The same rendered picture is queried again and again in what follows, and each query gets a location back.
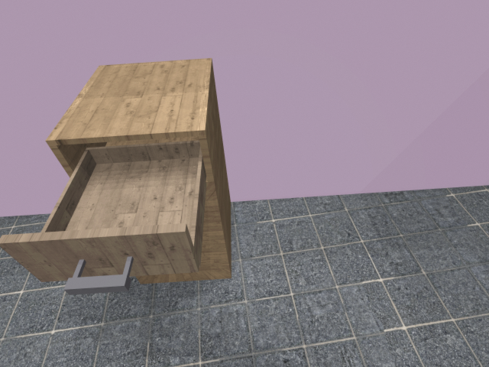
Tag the drawer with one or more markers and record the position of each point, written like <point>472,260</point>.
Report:
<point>146,201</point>

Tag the handle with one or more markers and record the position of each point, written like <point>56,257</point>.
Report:
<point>99,284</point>

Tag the cabinet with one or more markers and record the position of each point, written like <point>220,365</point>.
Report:
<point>157,102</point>

